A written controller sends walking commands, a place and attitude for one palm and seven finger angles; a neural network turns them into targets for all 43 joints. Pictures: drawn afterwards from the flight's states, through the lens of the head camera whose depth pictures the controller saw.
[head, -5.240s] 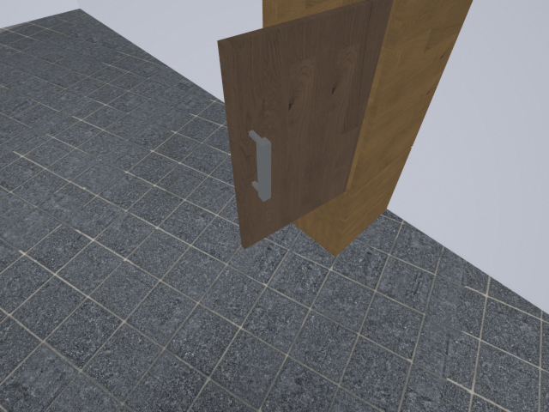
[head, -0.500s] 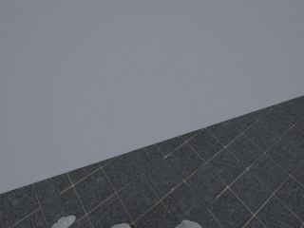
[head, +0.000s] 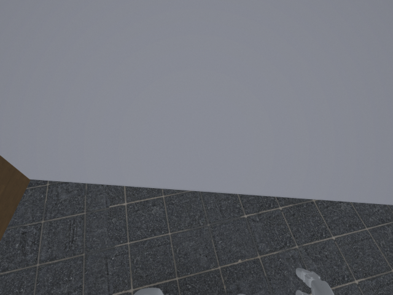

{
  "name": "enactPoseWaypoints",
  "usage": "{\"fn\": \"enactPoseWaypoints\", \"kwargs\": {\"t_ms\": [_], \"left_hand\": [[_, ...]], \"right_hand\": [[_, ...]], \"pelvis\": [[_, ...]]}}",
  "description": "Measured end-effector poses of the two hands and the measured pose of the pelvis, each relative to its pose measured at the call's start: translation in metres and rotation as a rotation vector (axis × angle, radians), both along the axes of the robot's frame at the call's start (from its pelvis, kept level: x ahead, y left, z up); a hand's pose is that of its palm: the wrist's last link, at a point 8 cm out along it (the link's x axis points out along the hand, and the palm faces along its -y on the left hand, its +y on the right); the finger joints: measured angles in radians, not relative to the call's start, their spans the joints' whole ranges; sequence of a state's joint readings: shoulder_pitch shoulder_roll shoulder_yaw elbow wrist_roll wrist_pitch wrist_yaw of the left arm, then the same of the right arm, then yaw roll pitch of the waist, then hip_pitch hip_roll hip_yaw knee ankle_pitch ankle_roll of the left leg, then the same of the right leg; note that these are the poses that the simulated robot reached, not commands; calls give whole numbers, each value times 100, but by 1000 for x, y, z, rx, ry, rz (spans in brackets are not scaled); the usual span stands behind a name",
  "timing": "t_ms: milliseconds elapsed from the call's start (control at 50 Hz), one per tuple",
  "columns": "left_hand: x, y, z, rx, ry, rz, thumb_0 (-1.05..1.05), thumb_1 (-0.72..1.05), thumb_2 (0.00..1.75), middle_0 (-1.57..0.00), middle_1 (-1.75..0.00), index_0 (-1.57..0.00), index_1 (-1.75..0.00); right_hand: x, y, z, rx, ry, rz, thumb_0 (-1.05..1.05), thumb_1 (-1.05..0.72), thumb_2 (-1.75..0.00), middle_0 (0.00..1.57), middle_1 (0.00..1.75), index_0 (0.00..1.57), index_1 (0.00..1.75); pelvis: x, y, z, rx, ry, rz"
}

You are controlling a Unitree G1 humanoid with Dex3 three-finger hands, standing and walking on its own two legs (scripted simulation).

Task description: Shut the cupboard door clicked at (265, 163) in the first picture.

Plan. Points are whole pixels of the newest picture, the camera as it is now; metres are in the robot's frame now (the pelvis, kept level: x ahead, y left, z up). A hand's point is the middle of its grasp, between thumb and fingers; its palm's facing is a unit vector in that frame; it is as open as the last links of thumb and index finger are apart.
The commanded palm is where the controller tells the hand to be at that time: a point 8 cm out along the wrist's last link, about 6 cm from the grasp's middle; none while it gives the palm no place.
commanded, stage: turn to face it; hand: left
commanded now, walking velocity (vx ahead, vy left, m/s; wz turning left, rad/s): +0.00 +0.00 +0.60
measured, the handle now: out of the picture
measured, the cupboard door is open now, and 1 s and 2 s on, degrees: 81 81 81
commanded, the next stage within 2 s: none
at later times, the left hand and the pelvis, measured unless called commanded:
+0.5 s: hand out of the picture +0.06 +0.14 -0.13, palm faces +0.26 -0.93 -0.27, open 7.4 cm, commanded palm none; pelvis +0.02 -0.07 +0.02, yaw +18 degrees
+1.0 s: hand out of the picture +0.01 +0.17 -0.14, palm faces +0.56 -0.77 -0.30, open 7.4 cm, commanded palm none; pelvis +0.05 -0.08 +0.01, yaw +35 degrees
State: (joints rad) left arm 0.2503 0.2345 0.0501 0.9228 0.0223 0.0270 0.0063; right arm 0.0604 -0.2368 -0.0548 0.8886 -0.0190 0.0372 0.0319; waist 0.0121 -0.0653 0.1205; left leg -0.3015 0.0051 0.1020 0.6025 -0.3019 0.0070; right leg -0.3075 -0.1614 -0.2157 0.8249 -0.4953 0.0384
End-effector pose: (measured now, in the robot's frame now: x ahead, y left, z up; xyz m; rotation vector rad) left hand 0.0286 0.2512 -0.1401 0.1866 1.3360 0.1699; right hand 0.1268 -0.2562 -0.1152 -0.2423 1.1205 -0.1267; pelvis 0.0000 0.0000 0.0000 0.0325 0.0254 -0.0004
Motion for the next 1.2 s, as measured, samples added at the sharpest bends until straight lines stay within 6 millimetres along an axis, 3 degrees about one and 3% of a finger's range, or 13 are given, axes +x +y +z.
{"fn": "enactPoseWaypoints", "kwargs": {"t_ms": [60, 160, 320, 420, 540, 700, 760, 860, 980, 1060, 1200], "left_hand": [[-1, 10, 2, 24, 9, 47, 1, 91, 90, -21, -30, -20, -30], [18, 11, 20, 52, -68, 81, 1, 91, 90, -20, -30, -20, -30], [42, -20, 36, 112, -202, 98, 1, 91, 90, -20, -30, -20, -30], [23, -48, 43, 97, -176, 156, 0, 91, 90, -20, -30, -20, -30], [-4, -70, 36, 38, -138, 256, 1, 91, 90, -21, -30, -20, -30], [-66, -56, 2, 7, -73, 437, 0, 91, 90, -21, -30, -21, -30], [-82, -48, 0, 22, -25, 484, 1, 91, 90, -21, -30, -20, -30], [-81, -41, 17, 57, -54, 536, 1, 91, 90, -20, -30, -20, -30], [-60, -48, 33, 109, -125, 560, 1, 91, 90, -20, -30, -20, -30], [-52, -67, 37, 152, -167, 578, 1, 91, 90, -20, -30, -20, -30], [-69, -115, 42, 103, -117, 681, 0, 91, 90, -20, -30, -20, -30]], "right_hand": [[6, 6, 4, -13, -2, 38, 0, -91, -90, 20, 30, 20, 30], [1, 4, 2, -2, 49, 72, 0, -90, -90, 20, 30, 20, 30], [0, -28, -26, 49, 125, 96, 0, -90, -90, 20, 30, 20, 30], [16, -41, -20, 46, 152, 137, 1, -91, -90, 20, 30, 20, 30], [42, -34, -6, 29, 165, 231, 1, -91, -90, 20, 30, 19, 30], [94, 13, -4, -17, 76, 411, 1, -91, -90, 20, 30, 19, 30], [103, 26, 1, -29, 47, 457, 0, -91, -90, 20, 30, 20, 30], [107, 31, 4, -33, 69, 507, 0, -90, -90, 20, 30, 20, 30], [117, 22, -8, -5, 116, 546, 0, -90, -90, 20, 30, 20, 30], [136, 12, -25, 15, 137, 569, 0, -90, -90, 20, 30, 20, 30], [170, 21, -11, 12, 147, 651, 1, -91, -90, 20, 30, 19, 30]], "pelvis": [[1, -2, 3, -7, -1, 34], [4, -12, 11, -18, 1, 82], [12, -49, 2, -14, -3, 176], [16, -60, 12, 4, -16, 247], [23, -66, 20, 16, -7, 341], [23, -51, 1, -14, -2, 460], [23, -50, 2, -15, -3, 491], [28, -54, 11, -25, -3, 540], [42, -71, 12, -24, -6, 604], [54, -86, 3, -10, -10, 659], [65, -94, 18, 17, -10, 761]]}}
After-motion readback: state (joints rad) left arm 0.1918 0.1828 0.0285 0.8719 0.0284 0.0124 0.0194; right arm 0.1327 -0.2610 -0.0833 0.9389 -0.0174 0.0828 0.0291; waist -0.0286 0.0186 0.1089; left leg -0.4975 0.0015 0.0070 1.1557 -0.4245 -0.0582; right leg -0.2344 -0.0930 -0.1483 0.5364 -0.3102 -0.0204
